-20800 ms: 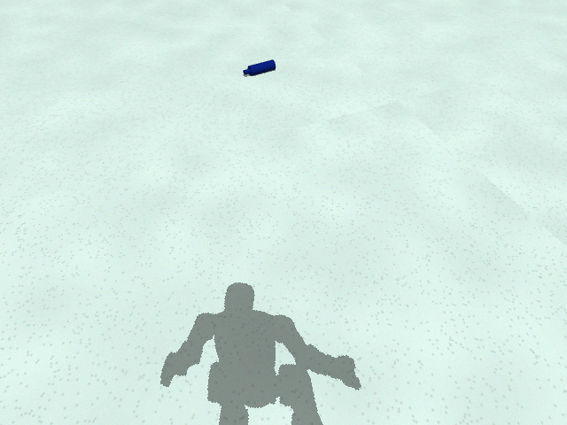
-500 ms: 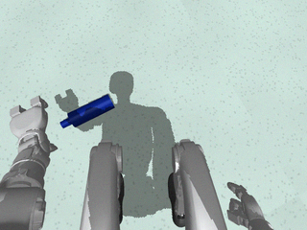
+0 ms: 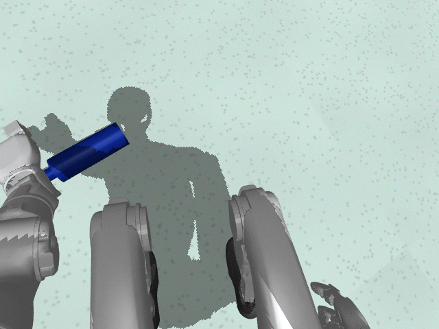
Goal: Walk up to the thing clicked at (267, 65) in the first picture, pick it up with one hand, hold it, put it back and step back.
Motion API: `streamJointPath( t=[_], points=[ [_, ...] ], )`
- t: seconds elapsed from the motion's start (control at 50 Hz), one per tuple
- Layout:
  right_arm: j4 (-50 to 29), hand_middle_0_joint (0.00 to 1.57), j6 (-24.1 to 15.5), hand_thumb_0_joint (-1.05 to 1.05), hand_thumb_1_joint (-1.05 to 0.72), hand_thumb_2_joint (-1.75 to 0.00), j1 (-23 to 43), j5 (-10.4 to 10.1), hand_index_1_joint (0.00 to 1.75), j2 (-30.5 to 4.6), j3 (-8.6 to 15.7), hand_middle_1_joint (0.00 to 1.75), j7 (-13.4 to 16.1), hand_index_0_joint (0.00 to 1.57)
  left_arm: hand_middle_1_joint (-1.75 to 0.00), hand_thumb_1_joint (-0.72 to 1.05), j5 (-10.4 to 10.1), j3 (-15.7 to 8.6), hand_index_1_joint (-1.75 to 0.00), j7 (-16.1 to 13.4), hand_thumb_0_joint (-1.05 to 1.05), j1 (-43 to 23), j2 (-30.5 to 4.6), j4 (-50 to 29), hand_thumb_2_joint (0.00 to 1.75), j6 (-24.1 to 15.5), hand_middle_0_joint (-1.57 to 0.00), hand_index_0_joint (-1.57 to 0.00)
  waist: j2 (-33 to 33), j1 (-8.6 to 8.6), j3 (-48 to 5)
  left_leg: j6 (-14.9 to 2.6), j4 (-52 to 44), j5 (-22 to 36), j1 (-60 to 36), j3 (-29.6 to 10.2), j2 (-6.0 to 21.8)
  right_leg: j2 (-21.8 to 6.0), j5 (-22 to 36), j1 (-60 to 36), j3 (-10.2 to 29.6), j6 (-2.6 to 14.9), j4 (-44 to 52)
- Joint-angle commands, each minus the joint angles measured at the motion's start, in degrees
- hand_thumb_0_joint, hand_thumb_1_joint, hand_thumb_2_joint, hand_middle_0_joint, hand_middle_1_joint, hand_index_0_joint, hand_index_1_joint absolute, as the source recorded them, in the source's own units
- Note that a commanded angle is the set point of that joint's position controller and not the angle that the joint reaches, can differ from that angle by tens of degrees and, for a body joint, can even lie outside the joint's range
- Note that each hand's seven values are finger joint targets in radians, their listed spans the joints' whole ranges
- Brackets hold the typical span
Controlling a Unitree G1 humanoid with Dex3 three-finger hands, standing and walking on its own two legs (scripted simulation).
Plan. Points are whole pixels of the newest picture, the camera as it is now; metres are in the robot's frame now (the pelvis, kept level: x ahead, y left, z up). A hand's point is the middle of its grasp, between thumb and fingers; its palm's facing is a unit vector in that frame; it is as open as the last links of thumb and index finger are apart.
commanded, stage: rise first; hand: left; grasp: from above
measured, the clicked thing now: (82, 155) +0.47 +0.29 -0.33
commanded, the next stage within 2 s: approach in 0.82 s
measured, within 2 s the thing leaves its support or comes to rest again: neither
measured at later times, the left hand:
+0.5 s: hand (48, 167) +0.41 +0.31 -0.21, palm faces -0.32 -0.26 -0.91, open 13.5 cm
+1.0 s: hand (54, 163) +0.42 +0.30 -0.22, palm faces -0.34 -0.25 -0.91, open 13.7 cm
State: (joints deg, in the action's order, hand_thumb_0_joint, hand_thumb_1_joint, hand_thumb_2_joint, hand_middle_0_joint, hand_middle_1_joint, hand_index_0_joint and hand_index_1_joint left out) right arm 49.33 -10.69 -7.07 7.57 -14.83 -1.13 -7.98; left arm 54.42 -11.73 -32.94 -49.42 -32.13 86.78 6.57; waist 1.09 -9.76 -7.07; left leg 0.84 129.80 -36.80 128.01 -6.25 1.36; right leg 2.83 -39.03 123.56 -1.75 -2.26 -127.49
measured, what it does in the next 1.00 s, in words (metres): stands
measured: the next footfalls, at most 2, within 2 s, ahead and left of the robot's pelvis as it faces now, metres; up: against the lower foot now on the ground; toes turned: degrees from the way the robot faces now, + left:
none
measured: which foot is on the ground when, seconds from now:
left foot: down 0.00-1.00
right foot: down 0.00-1.00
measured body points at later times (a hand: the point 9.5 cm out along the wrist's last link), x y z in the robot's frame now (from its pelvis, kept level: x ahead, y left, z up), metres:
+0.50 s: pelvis +0.01 -0.01 -0.04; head +0.24 +0.03 +0.35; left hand +0.43 +0.32 -0.15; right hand +0.07 -0.27 -0.16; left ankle +0.09 +0.13 -0.33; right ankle +0.10 -0.13 -0.33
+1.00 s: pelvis +0.00 +0.00 -0.04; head +0.24 +0.04 +0.34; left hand +0.44 +0.31 -0.17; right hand +0.05 -0.27 -0.16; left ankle +0.09 +0.13 -0.33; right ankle +0.10 -0.13 -0.33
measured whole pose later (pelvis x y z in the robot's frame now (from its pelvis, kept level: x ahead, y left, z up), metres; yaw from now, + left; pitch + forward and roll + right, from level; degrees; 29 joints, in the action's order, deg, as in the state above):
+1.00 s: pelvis +0.00 +0.00 -0.04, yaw -2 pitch +32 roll -7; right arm 48.3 -11.7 -7.5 9.0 -16.8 -3.6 -14.2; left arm 56.2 -14.0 -32.3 -53.3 -37.2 90.6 4.1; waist 0.0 -12.0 -1.7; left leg 1.8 139.0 -38.5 133.2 -9.3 1.6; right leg 4.1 -39.5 128.8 -3.9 -2.4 -135.3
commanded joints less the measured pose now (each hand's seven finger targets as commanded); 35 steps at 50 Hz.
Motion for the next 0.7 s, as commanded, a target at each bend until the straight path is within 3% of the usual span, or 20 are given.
streamJointPath(
  t=[0.0, 0.02, 0.08, 0.1, 0.14, 0.32, 0.46, 0.68],
  points=[
    [-0.73, 0.2, -1.46, 0.0, -0.89, -0.9, -10.64, 0.1, 0.3, -11.91, 3.56, 0.3, -0.91, 0.2, -0.93, -0.48, -0.45, -0.11, -0.95, -1.11, 0.0, -14.95, -13.04, -4.7, 0.94, -0.2, -0.18, -0.17, 10.63, -0.35, -34.0, -2.02, -12.35, 5.26, -28.31, 4.06, -0.12, -0.31, 8.62, -13.55, -5.58, 4.32, 12.72],
    [-0.51, 0.2, -1.55, 0.0, -0.89, -0.9, -10.88, 0.06, 0.3, -12.3, 3.59, 0.3, -1.14, 0.2, -0.93, -0.47, -0.19, -0.99, -0.94, -1.03, 0.0, -15.36, -14.7, -4.73, 0.93, -0.25, -0.18, -0.17, 10.8, -0.13, -34.01, -1.99, -11.95, 6.0, -29.17, 3.92, 0.0, -0.4, 9.33, -13.61, -5.61, 4.28, 12.32],
    [-0.65, 0.2, -1.71, 0.0, -0.89, -0.9, -11.08, 0.26, 0.3, -12.37, 3.46, 0.3, -2.0, 0.2, -0.94, -0.45, 0.44, -0.99, -0.94, -0.44, 0.0, -15.72, -14.76, -5.06, 0.91, -0.98, -0.18, -0.18, 10.43, -0.56, -34.67, -2.19, -10.43, 6.79, -28.12, 4.27, -0.13, -0.13, 10.1, -14.25, -5.65, 4.27, 11.28],
    [-0.71, 0.2, -1.6, 0.0, -0.89, -0.9, -11.18, 0.28, 0.3, -12.27, 3.24, 0.3, -2.33, 0.2, -0.95, -0.46, 0.59, -1.16, -0.95, -0.25, 0.0, -15.1, -14.77, -4.41, 0.91, -1.14, -0.18, -0.18, 9.99, -0.01, -35.16, -2.23, -9.67, 7.79, -27.79, 4.59, -0.11, 0.12, 11.2, -15.41, -5.65, 4.21, 11.04],
    [-1.02, 0.2, -1.54, 0.0, -0.89, -0.9, -11.42, 0.36, 0.3, -12.6, 3.21, 0.3, -2.78, 0.2, -0.94, -0.44, 0.88, -2.55, -0.94, -0.64, 0.0, -16.25, -16.96, -6.15, 0.9, -1.79, -0.19, -0.19, 10.21, -0.09, -36.36, -2.5, -8.6, 8.41, -27.0, 5.07, -0.2, 0.18, 12.14, -16.8, -5.47, 4.04, 10.77],
    [-0.65, 0.2, -1.06, 0.0, -0.89, -0.9, -11.63, 0.59, 0.3, -12.82, 3.08, 0.3, -3.7, 0.2, -0.95, -0.45, 2.0, -3.87, -0.95, -1.19, 0.0, -16.54, -18.48, -6.84, 0.9, -3.59, -0.18, -0.18, 9.75, -0.13, -35.17, -2.73, -6.03, 6.48, -23.73, 4.95, -0.06, 0.73, 10.35, -15.38, -5.9, 4.02, 9.3],
    [-0.5, 0.2, -1.26, 0.0, -0.9, -0.9, -11.87, 1.14, 0.3, -13.22, 2.67, 0.3, -4.14, 0.2, -0.95, -0.43, 1.35, -3.1, -0.95, -1.56, 0.0, -18.01, -17.91, -4.92, 0.88, -3.46, -0.18, -0.19, 9.52, -1.63, -33.02, -2.8, -4.69, 5.9, -21.33, 4.58, 0.04, 0.92, 10.21, -15.09, -6.18, 3.71, 8.95],
    [-0.77, 0.2, -1.23, 0.0, -0.9, -0.9, -11.63, 1.35, 0.3, -13.9, 2.1, 0.3, -5.01, 0.2, -0.94, -0.43, 1.71, -3.59, -0.94, -1.64, 0.0, -17.51, -19.37, -5.0, 0.88, -3.1, -0.2, -0.2, 10.69, -1.45, -33.42, -2.71, -3.64, 6.93, -20.54, 4.17, 0.15, 1.35, 11.71, -16.49, -6.49, 3.68, 7.86]
  ],
)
